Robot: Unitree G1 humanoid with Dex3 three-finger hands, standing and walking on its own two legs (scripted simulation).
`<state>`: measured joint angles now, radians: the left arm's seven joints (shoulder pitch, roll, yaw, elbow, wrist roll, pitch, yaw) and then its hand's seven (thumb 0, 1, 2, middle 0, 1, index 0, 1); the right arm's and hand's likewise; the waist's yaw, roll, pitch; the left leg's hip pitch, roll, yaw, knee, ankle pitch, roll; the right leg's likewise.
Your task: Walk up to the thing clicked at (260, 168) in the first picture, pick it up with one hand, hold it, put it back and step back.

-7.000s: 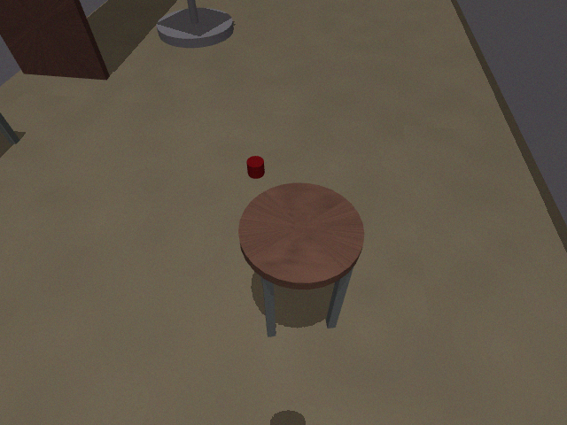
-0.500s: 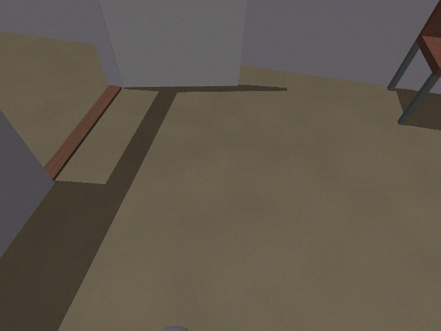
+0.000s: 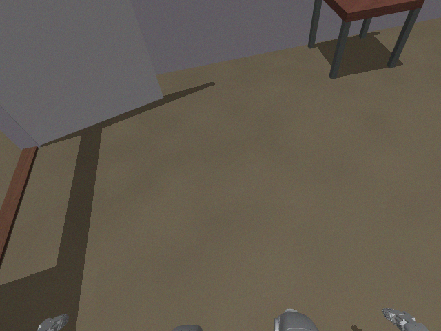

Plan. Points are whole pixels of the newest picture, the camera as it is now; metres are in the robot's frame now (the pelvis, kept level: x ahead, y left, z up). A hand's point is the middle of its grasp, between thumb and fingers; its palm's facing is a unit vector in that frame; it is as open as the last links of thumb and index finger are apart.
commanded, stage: walk up
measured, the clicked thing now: out of the picture +0.48 -1.26 -0.70
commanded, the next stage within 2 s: none
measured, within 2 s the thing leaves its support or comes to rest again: neither
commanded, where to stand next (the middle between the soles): +0.16 +0.04 m, yaw -61 degrees
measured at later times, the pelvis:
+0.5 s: pelvis +0.13 +0.12 +0.01, yaw -27 degrees
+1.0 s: pelvis +0.08 +0.10 +0.01, yaw -48 degrees
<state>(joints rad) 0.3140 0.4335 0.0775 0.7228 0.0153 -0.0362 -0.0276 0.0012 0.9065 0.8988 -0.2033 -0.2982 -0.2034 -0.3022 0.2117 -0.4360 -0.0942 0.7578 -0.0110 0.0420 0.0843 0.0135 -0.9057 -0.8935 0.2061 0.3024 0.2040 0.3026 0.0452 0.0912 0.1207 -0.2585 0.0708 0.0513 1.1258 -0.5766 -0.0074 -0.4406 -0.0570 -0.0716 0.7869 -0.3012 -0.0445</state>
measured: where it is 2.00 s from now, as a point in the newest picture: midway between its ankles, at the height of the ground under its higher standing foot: outside the picture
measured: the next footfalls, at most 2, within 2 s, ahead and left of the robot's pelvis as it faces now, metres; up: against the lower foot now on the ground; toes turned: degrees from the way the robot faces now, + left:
left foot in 0.32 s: +0.29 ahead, +0.18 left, +0.00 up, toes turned -21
right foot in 0.82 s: +0.04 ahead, +0.00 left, +0.00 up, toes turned -44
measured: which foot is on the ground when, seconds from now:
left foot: up 0.00-0.30, down 0.32-0.84, up 0.86-1.00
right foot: down 0.00-0.34, up 0.36-0.80, down 0.82-1.00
